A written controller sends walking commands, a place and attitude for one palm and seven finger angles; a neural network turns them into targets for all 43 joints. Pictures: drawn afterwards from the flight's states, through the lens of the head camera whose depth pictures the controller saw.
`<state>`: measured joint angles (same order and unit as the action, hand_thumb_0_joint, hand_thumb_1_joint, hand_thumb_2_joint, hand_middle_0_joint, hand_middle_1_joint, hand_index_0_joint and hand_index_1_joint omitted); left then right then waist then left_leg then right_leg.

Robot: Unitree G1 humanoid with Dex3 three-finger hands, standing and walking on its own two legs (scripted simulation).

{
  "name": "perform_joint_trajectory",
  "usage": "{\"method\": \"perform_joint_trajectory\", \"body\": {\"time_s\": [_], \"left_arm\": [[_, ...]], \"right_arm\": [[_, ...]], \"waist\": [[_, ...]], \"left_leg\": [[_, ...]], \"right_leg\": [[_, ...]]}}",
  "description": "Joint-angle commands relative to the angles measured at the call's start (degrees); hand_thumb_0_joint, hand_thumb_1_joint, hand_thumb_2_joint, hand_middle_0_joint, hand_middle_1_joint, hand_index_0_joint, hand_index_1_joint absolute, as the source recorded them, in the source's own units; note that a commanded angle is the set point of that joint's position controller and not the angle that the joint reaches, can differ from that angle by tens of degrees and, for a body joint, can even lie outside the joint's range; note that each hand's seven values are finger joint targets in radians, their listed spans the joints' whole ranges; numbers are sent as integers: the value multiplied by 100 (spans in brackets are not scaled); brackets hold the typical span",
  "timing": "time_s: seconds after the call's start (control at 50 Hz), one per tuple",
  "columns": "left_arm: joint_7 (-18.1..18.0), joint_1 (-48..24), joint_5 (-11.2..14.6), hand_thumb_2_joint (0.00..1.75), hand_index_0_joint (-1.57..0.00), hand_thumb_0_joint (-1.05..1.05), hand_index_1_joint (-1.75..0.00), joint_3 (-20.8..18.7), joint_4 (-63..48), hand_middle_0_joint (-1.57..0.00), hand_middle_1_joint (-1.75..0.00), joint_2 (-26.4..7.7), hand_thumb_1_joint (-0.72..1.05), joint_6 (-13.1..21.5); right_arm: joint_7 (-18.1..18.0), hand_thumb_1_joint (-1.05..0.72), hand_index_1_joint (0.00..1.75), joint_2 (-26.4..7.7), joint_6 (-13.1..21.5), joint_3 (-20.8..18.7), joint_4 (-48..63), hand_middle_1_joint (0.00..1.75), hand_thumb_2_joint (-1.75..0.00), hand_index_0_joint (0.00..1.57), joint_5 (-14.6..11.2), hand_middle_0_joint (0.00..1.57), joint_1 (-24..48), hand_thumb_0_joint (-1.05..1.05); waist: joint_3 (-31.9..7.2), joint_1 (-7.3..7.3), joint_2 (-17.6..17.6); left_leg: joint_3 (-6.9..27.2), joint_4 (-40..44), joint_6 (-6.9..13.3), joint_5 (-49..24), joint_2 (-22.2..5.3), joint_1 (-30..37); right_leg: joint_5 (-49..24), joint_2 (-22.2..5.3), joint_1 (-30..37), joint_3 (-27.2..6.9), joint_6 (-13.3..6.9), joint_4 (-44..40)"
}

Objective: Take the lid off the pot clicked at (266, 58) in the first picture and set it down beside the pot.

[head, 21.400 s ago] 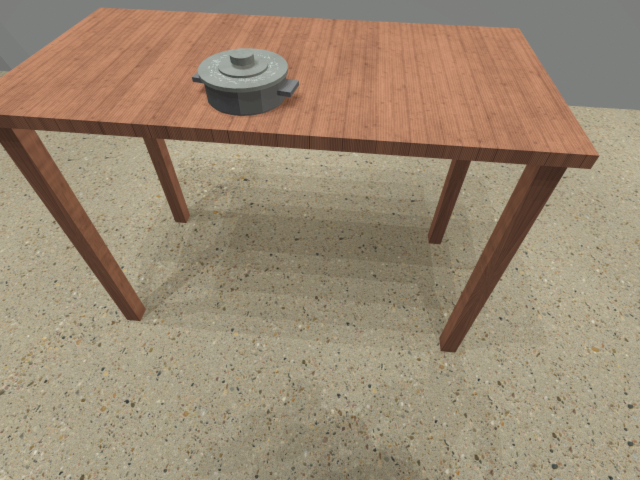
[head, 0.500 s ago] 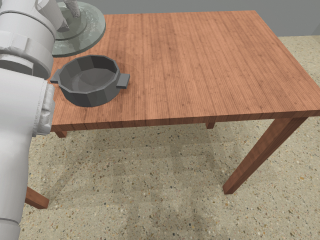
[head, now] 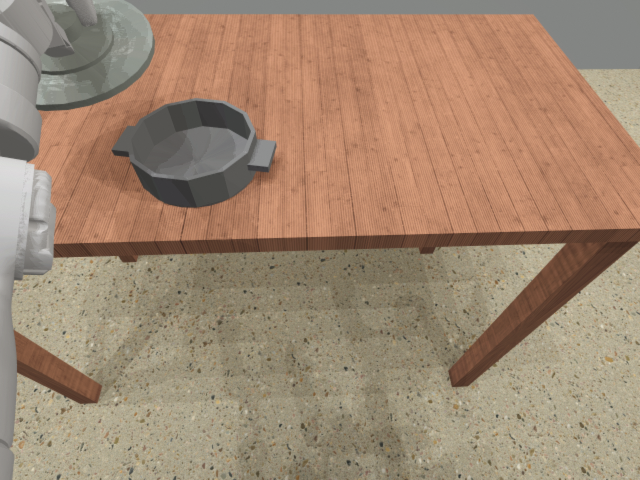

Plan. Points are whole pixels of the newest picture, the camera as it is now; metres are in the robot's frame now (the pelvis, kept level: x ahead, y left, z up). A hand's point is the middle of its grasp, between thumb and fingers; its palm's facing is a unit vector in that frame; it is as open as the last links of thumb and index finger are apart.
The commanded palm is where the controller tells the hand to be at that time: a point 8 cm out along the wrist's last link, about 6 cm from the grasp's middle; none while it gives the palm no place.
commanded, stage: move the lid sideways beside the pot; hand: left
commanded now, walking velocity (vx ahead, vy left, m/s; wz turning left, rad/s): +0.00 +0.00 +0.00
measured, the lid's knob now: (54, 24) +0.54 +0.24 +0.27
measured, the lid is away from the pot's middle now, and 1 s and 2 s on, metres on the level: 0.10 0.21 0.20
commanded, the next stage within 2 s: lower the lid onto the table in 1.80 s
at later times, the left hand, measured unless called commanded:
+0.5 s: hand (0, 31) +0.50 +0.27 +0.29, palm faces -0.24 -0.15 -0.96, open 7.6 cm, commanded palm +0.51 +0.27 +0.37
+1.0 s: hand out of the picture +0.49 +0.33 +0.28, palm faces -0.22 -0.19 -0.96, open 7.5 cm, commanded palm +0.51 +0.33 +0.37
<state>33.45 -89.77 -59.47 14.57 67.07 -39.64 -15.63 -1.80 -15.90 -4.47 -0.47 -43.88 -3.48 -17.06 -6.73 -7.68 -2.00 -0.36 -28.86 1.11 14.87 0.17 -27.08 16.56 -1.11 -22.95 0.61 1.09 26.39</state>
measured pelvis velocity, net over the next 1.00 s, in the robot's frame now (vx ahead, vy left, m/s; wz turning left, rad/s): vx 0.01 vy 0.00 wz -0.01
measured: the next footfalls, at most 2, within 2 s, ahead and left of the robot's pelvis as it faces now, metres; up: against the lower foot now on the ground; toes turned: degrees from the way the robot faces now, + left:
none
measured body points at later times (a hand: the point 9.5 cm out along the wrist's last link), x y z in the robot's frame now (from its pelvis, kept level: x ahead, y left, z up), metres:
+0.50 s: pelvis +0.00 +0.00 +0.00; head +0.06 +0.00 +0.45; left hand +0.50 +0.27 +0.34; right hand +0.01 -0.28 -0.13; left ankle -0.02 +0.11 -0.74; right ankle -0.05 -0.13 -0.74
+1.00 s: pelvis +0.01 +0.00 +0.00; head +0.08 +0.00 +0.44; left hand +0.50 +0.33 +0.34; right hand +0.03 -0.28 -0.13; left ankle -0.02 +0.11 -0.74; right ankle -0.05 -0.13 -0.74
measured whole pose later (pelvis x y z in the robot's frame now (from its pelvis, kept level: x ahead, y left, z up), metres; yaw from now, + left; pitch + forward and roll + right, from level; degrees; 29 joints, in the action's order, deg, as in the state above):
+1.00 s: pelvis +0.01 +0.00 +0.00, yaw -1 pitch +14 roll -1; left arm 34.8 -89.5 -61.9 10.0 71.1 -53.4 -12.7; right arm -3.9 -16.9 -5.9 1.2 -43.2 -5.1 -16.9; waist -5.2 -7.9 -2.2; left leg -0.5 -30.0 1.1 16.1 -0.7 -28.0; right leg 16.2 -0.2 -22.9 0.3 1.2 25.0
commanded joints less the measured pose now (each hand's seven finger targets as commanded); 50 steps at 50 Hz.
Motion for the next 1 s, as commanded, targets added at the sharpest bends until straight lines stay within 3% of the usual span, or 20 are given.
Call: {"method": "perform_joint_trajectory", "body": {"time_s": [0.0, 0.08, 0.14, 0.18, 0.3, 0.36, 0.38, 0.4, 0.44, 0.48, 0.54, 0.58, 0.64, 0.68, 0.76, 0.8, 0.82, 0.88, 0.92, 0.98], "left_arm": [[-319, -3800, -172, 100, -79, 0, -110, -302, -1425, -74, -115, -1256, 67, 57], [-324, -3688, -104, 100, -79, 0, -110, -213, -1301, -74, -115, -1194, 67, 100], [-344, -3746, -253, 100, -79, 0, -110, -402, -1086, -74, -115, -1563, 67, 144], [-329, -3757, -105, 100, -79, 0, -110, -173, -1137, -74, -115, -1297, 67, 146], [-376, -3976, -283, 100, -79, 0, -110, -556, -1466, -74, -115, -1911, 67, 300], [-309, -3484, -280, 100, -79, 0, -110, -304, -759, -74, -115, -1624, 67, 218], [-296, -3376, -161, 100, -79, 0, -110, -172, -810, -74, -115, -1402, 67, 205], [-329, -3714, -287, 100, -79, 0, -110, -451, -1183, -74, -115, -1855, 67, 240], [-337, -3554, -357, 100, -79, 0, -110, -476, -920, -74, -115, -1964, 67, 268], [-302, -3530, -183, 100, -79, 0, -110, -184, -1072, -74, -115, -1580, 67, 252], [-325, -3752, -323, 100, -79, 0, -110, -433, -1257, -74, -115, -1957, 67, 293], [-280, -3550, -208, 100, -79, 0, -110, -283, -1186, -74, -115, -1799, 67, 282], [-314, -3753, -364, 100, -79, 0, -110, -746, -1359, -74, -115, -2507, 67, 355], [-252, -3493, -236, 100, -79, 0, -110, -386, -1181, -74, -115, -2085, 67, 335], [-257, -3298, -379, 100, -79, 0, -110, -676, -837, -74, -115, -2535, 67, 338], [-275, -3426, -401, 100, -79, 0, -110, -792, -1176, -74, -115, -2749, 67, 381], [-262, -3221, -414, 100, -79, 0, -110, -701, -831, -74, -115, -2622, 67, 367], [-215, -3350, -259, 100, -79, 0, -110, -405, -1172, -74, -115, -2289, 67, 347], [-249, -3547, -398, 100, -79, 0, -110, -719, -1327, -74, -115, -2705, 67, 361], [-200, -3283, -284, 100, -79, 0, -110, -462, -1177, -74, -115, -2379, 67, 354]], "right_arm": [[-82, -90, 30, -1016, 46, -245, 388, 30, -90, 20, -22, 20, -257, 0], [-148, -90, 30, -1014, 46, -210, 418, 30, -90, 20, -48, 20, -238, 0], [-199, -90, 30, -1013, 38, -202, 407, 30, -90, 20, -52, 20, -276, 0], [-223, -90, 30, -1025, 44, -170, 384, 30, -90, 20, -104, 20, -234, 0], [-237, -90, 30, -1026, 106, -178, 411, 30, -90, 20, -61, 20, -297, 0], [-246, -90, 30, -1033, 6, -160, 367, 30, -90, 20, -99, 20, -317, 0], [-241, -90, 30, -1053, 12, -152, 353, 30, -90, 20, -138, 20, -322, 0], [-222, -90, 30, -1085, 9, -178, 372, 30, -90, 20, -75, 20, -331, 0], [-247, -90, 30, -1064, -24, -155, 400, 30, -90, 20, -72, 20, -324, 0], [-268, -90, 30, -1049, 15, -146, 383, 30, -90, 20, -152, 20, -320, 0], [-266, -90, 30, -1076, 34, -185, 360, 30, -90, 20, -78, 20, -408, 0], [-289, -90, 30, -1077, 68, -161, 336, 30, -90, 20, -132, 20, -417, 0], [-317, -90, 30, -1087, 58, -169, 356, 30, -90, 20, -81, 20, -433, 0], [-319, -90, 30, -1064, 70, -142, 350, 30, -90, 20, -147, 20, -429, 0], [-302, -90, 30, -1088, -10, -120, 333, 30, -90, 20, -109, 20, -449, 0], [-290, -90, 30, -1109, -35, -111, 384, 30, -90, 20, -109, 20, -386, 0], [-304, -90, 30, -1074, -42, -109, 402, 30, -90, 20, -118, 20, -413, 0], [-300, -90, 30, -1087, -32, -114, 402, 30, -90, 20, -175, 20, -413, 0], [-283, -90, 30, -1113, -39, -134, 405, 30, -90, 20, -120, 20, -444, 0], [-301, -90, 30, -1084, -2, -110, 395, 30, -90, 20, -170, 20, -491, 0]], "waist": [[-2693, -86, -332], [-2617, -91, -524], [-2622, -120, -115], [-2530, -123, -394], [-2956, -29, -631], [-2259, -111, -362], [-2255, -92, -506], [-2602, -43, -468], [-2502, -68, -389], [-2456, -83, -698], [-2775, -67, -691], [-2636, -77, -810], [-2982, -33, -544], [-2714, -61, -787], [-2399, -45, -577], [-2707, 24, -735], [-2533, -22, -610], [-2557, -23, -1077], [-2806, 6, -1083], [-2693, -14, -1069]], "left_leg": [[160, -278, 175, -3571, 109, 2505], [124, -302, 176, -3640, 128, 2529], [110, -232, 248, -3006, 141, 2278], [74, -205, 205, -3155, 124, 2355], [135, -309, 167, -3542, 86, 2586], [31, -231, 224, -3004, 113, 2072], [41, -228, 170, -3337, 73, 2261], [67, -243, 185, -3248, 67, 2322], [40, -264, 238, -3050, 126, 2115], [35, -240, 185, -3388, 54, 2359], [107, -336, 214, -3507, 58, 2570], [60, -337, 178, -3732, 38, 2626], [30, -341, 277, -3401, 80, 2438], [-21, -377, 216, -3801, 60, 2494], [-39, -356, 258, -3362, 59, 2130], [-24, -393, 221, -3708, 22, 2287], [-38, -453, 257, -3744, 45, 2164], [-6, -450, 165, -4228, -47, 2625], [74, -526, 193, -4367, -57, 2737], [70, -518, 135, -4583, -72, 2835]], "right_leg": [[-2251, 340, 164, 155, -188, -113], [-2314, 326, 160, 179, -232, -111], [-2034, 323, 219, 144, -184, -168], [-2141, 298, 199, 177, -210, -170], [-2180, 319, 257, 113, -177, -121], [-2061, 320, 132, 156, -182, -200], [-2163, 315, 119, 194, -204, -189], [-2110, 317, 243, 131, -163, -176], [-2110, 330, 286, 138, -187, -170], [-2204, 302, 213, 177, -204, -203], [-2107, 355, 157, 156, -171, -206], [-2251, 346, 142, 183, -185, -212], [-2325, 320, 475, 104, -137, -174], [-2549, 310, 366, 151, -159, -164], [-2346, 328, 368, 138, -139, -209], [-2522, 313, 488, 104, -123, -137], [-2573, 315, 431, 122, -132, -129], [-2511, 313, 221, 191, -149, -167], [-2441, 349, 183, 159, -129, -144], [-2482, 348, 163, 230, -138, -149]]}}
